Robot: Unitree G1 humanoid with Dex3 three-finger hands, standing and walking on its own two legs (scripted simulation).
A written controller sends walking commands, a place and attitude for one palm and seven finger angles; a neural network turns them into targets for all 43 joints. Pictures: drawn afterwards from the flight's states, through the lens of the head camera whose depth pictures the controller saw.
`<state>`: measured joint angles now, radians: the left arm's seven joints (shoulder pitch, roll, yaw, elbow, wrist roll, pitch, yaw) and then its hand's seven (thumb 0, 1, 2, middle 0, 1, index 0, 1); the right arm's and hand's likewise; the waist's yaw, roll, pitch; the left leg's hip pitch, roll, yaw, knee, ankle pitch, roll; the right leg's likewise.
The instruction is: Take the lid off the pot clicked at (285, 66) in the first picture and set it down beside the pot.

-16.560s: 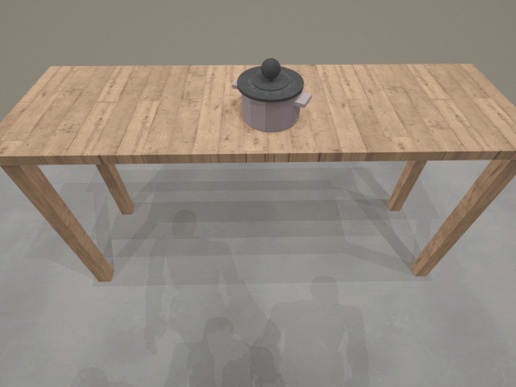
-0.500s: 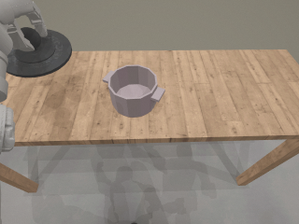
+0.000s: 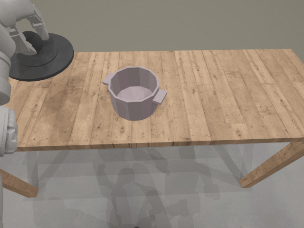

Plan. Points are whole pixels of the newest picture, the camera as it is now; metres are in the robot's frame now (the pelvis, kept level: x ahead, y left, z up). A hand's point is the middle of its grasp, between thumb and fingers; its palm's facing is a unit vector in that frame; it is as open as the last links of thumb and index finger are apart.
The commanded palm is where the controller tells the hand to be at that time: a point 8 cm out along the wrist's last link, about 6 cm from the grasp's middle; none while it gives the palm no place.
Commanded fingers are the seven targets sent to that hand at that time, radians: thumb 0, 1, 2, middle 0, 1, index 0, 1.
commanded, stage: lower the lid onto the table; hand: left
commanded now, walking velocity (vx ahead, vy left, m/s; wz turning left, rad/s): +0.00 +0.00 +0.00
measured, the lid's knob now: (31, 42) +0.50 +0.29 +0.21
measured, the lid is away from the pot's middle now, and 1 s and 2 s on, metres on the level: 0.23 0.24 0.24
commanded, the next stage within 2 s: none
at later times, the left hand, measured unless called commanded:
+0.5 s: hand (29, 57) +0.46 +0.29 +0.20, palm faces -0.40 -0.12 -0.91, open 7.8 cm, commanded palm +0.49 +0.28 +0.28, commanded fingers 0.00 0.71 0.94 -0.79 -1.03 -0.77 -1.03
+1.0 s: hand (36, 64) +0.48 +0.29 +0.17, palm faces -0.42 -0.12 -0.90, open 7.8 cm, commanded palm +0.50 +0.29 +0.24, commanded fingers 0.00 0.71 0.94 -0.79 -1.03 -0.77 -1.03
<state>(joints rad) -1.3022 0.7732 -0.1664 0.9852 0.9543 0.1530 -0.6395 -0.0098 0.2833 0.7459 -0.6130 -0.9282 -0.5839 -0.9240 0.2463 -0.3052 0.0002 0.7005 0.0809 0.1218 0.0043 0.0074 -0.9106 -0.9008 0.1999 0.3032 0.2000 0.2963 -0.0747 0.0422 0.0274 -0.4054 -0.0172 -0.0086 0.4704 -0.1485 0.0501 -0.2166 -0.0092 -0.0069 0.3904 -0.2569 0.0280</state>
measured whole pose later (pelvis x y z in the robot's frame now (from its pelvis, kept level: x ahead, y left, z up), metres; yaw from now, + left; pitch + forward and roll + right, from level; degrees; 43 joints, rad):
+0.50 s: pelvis +0.00 +0.00 +0.00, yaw +0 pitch +5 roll -2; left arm -1.23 0.80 -0.17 1.01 0.95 0.08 -0.63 -0.01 0.29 0.74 -0.61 -0.93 -0.58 -0.92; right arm 0.27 -0.31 -0.01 0.72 0.08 0.13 -0.02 0.01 -0.91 -0.90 0.20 0.30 0.20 0.30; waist -0.08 0.03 0.04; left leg -0.43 0.00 -0.01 0.50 -0.16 0.04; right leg -0.24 0.01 0.00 0.41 -0.26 0.02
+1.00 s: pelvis +0.00 +0.00 +0.00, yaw -1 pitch +8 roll -3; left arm -1.19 0.80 -0.12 1.05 0.96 0.02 -0.57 -0.01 0.29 0.74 -0.61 -0.93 -0.58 -0.93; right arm 0.30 -0.31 -0.01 0.71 0.08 0.15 -0.01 0.01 -0.91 -0.90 0.20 0.30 0.20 0.30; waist -0.10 0.03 0.02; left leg -0.48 -0.01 0.00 0.54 -0.19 0.05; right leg -0.29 0.00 0.01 0.44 -0.28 0.03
